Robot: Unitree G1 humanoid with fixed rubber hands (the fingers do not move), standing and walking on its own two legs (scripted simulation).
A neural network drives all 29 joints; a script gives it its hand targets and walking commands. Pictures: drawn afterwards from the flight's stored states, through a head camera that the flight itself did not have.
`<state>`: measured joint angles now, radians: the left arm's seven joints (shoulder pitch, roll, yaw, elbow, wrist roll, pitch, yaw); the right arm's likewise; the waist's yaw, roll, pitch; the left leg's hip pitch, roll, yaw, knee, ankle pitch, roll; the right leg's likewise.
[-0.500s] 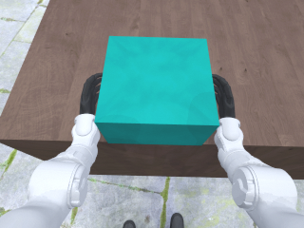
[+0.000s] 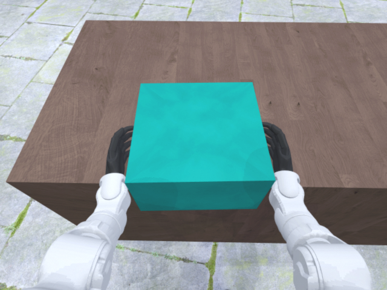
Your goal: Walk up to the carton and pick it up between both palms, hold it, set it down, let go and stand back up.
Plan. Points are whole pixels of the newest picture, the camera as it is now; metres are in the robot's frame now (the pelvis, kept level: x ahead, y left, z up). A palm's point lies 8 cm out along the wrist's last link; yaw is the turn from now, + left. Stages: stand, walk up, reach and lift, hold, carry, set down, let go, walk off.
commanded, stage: reach and lift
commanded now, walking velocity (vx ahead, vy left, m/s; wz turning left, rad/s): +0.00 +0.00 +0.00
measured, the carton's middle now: (197, 145) +0.45 +0.00 +0.00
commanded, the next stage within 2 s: hold in 1.70 s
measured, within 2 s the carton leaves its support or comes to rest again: leaves its support in 0.10 s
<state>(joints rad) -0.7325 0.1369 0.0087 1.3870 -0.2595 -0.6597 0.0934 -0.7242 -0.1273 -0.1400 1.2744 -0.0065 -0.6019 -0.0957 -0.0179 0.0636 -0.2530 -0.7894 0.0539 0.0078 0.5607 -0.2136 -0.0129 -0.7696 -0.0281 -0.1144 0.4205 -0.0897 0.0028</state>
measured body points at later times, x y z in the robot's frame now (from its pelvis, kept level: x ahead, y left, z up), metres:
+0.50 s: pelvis -0.01 +0.00 +0.01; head +0.00 -0.01 +0.46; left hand +0.41 +0.17 +0.10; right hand +0.40 -0.19 +0.11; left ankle +0.00 +0.12 -0.72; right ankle +0.04 -0.13 -0.72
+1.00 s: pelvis +0.01 +0.00 +0.03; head +0.00 +0.00 +0.48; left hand +0.39 +0.18 +0.14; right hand +0.39 -0.18 +0.15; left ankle +0.00 +0.12 -0.72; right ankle +0.04 -0.13 -0.72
